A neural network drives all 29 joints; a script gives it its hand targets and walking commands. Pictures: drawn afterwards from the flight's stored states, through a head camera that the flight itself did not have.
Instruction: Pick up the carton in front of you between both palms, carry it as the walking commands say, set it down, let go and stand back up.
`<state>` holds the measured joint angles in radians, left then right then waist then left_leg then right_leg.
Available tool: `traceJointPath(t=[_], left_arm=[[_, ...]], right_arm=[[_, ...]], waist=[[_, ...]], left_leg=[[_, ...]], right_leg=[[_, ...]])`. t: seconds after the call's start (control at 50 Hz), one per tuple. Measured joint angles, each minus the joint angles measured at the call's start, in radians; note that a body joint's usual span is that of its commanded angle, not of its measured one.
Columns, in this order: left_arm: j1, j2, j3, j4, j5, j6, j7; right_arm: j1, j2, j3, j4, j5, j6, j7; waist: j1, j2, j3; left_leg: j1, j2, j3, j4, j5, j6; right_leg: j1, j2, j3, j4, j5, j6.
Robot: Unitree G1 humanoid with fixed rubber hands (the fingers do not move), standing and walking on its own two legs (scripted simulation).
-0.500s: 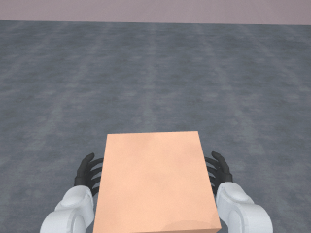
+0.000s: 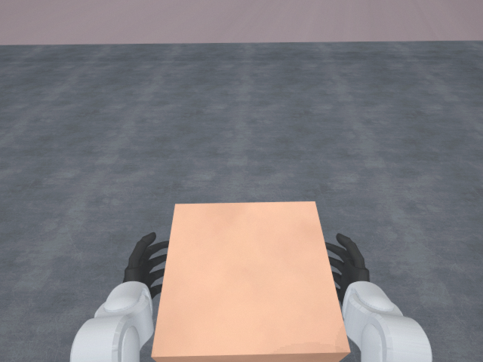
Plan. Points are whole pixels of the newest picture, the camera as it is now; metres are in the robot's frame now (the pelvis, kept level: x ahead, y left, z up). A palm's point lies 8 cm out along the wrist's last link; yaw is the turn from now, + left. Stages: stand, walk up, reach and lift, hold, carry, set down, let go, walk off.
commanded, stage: carry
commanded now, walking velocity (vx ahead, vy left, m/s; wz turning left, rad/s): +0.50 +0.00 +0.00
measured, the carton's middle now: (246, 300) +0.24 +0.00 +0.02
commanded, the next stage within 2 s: none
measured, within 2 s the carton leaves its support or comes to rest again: neither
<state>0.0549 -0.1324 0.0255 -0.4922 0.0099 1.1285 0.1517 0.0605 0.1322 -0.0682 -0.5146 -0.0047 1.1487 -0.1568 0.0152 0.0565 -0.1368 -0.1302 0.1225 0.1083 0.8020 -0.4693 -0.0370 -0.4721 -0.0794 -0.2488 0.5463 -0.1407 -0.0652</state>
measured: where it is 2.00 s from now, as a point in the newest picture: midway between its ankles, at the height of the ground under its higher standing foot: (242, 342)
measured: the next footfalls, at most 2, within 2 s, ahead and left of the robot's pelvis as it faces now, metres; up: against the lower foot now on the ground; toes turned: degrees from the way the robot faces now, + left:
left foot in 0.42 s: +0.45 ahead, +0.13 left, +0.00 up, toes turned +0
right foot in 0.74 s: +0.52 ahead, -0.11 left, +0.00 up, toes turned +10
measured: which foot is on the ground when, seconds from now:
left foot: up 0.00-0.40, down 0.42-1.00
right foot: down 0.00-0.44, up 0.46-0.72, down 0.74-1.00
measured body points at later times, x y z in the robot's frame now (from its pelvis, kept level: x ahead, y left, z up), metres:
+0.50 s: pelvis +0.32 +0.03 +0.00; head +0.32 +0.04 +0.45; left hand +0.57 +0.17 +0.07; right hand +0.55 -0.13 +0.07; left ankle +0.41 +0.12 -0.72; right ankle +0.13 -0.09 -0.66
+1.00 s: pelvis +0.49 +0.00 +0.01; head +0.47 -0.02 +0.46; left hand +0.73 +0.15 +0.10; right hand +0.74 -0.16 +0.09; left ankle +0.41 +0.13 -0.72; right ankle +0.48 -0.09 -0.72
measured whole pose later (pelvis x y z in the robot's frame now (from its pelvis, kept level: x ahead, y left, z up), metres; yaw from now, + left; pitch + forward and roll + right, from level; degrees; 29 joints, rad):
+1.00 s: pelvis +0.49 +0.00 +0.01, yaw +0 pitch +4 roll +0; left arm 0.07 -0.13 0.04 -0.51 0.02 1.14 0.15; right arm 0.05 0.13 -0.05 -0.51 -0.02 1.17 -0.15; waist 0.01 0.04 -0.14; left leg -0.18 0.11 0.17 0.49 -0.33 -0.05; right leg -0.28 -0.05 -0.22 0.47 -0.26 -0.04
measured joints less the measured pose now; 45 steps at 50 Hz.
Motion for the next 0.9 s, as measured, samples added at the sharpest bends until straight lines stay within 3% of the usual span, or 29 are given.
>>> traceJointPath(t=[0.04,0.1,0.24,0.38,0.42,0.46,0.5,0.54,0.58,0.66,0.74,0.8,0.9], left_arm=[[0.003,-0.001,0.000,0.011,-0.006,-0.003,0.000],[0.036,-0.005,0.011,-0.009,-0.012,-0.012,-0.002],[0.055,-0.005,0.006,-0.043,-0.017,-0.031,-0.007],[0.048,-0.002,-0.009,-0.075,-0.011,-0.005,-0.007],[0.044,-0.002,-0.005,-0.079,-0.003,0.006,-0.005],[0.022,-0.002,0.017,-0.048,0.002,0.018,-0.004],[0.010,-0.001,0.025,-0.026,0.005,0.026,-0.002],[0.019,-0.002,0.018,-0.030,0.005,0.021,-0.001],[0.035,-0.003,0.003,-0.041,0.005,0.005,-0.002],[0.048,-0.003,-0.011,-0.069,0.008,-0.029,-0.008],[0.055,-0.003,-0.011,-0.087,0.012,-0.027,-0.013],[0.065,-0.003,-0.012,-0.066,0.017,-0.015,-0.011],[0.023,-0.002,0.003,-0.044,0.009,0.012,-0.008]], right_arm=[[0.002,0.000,-0.002,0.002,-0.002,0.006,-0.001],[0.017,0.003,0.019,0.000,-0.007,-0.002,-0.001],[0.043,0.005,0.035,-0.035,-0.013,-0.027,0.002],[0.051,0.005,0.029,-0.079,-0.009,-0.006,0.001],[0.036,0.005,0.027,-0.063,-0.003,0.001,0.001],[0.015,0.002,0.031,-0.004,-0.004,-0.013,0.000],[0.003,0.001,0.029,0.031,-0.003,-0.017,0.000],[0.018,0.004,0.027,0.023,0.000,-0.024,0.000],[0.040,0.007,0.021,-0.002,0.006,-0.034,0.001],[0.056,0.007,0.026,-0.040,0.006,-0.061,0.005],[0.064,0.005,0.037,-0.048,0.000,-0.069,0.009],[0.055,0.005,0.031,-0.030,-0.004,-0.038,0.010],[0.014,0.002,0.025,-0.024,-0.018,0.002,0.007]], waist=[[0.007,-0.012,0.021],[0.014,-0.026,0.035],[0.014,-0.037,0.019],[-0.003,-0.051,-0.004],[-0.005,-0.057,-0.001],[-0.024,-0.092,0.011],[-0.032,-0.090,0.045],[-0.033,-0.086,0.076],[-0.034,-0.083,0.095],[-0.041,-0.084,0.106],[-0.031,-0.103,0.082],[-0.023,-0.057,0.031],[-0.017,-0.009,-0.011]], left_leg=[[-0.154,-0.029,-0.034,0.243,0.018,0.025],[-0.314,-0.034,-0.026,0.299,0.115,0.041],[-0.462,-0.002,0.006,-0.027,0.322,0.029],[-0.408,-0.016,0.086,-0.285,0.410,0.038],[-0.352,-0.031,0.114,-0.325,0.410,0.067],[-0.358,-0.051,0.131,-0.244,0.365,0.107],[-0.332,-0.048,0.132,-0.243,0.314,0.111],[-0.281,-0.044,0.133,-0.304,0.319,0.085],[-0.226,-0.045,0.132,-0.377,0.332,0.086],[-0.140,-0.054,0.120,-0.459,0.331,0.074],[-0.075,-0.073,0.113,-0.415,0.254,0.045],[-0.048,-0.046,0.099,-0.364,0.189,0.023],[-0.039,-0.020,0.071,-0.342,0.142,-0.003]], right_leg=[[0.046,-0.007,-0.003,-0.037,-0.017,0.011],[0.135,-0.004,-0.001,-0.132,-0.022,0.015],[0.353,0.015,0.010,-0.310,-0.057,0.043],[0.541,0.006,0.022,-0.312,-0.211,0.111],[0.554,-0.014,0.041,-0.203,-0.306,0.133],[0.450,-0.059,0.084,0.078,-0.335,0.124],[0.292,-0.030,0.154,0.388,-0.359,0.108],[0.167,-0.004,0.165,0.515,-0.343,0.093],[0.095,0.006,0.150,0.443,-0.297,0.089],[0.058,0.013,0.114,0.129,-0.197,0.094],[0.121,-0.006,0.079,-0.115,0.048,0.090],[0.163,0.014,0.060,-0.095,-0.024,0.043],[0.191,0.034,0.030,-0.088,-0.091,0.031]])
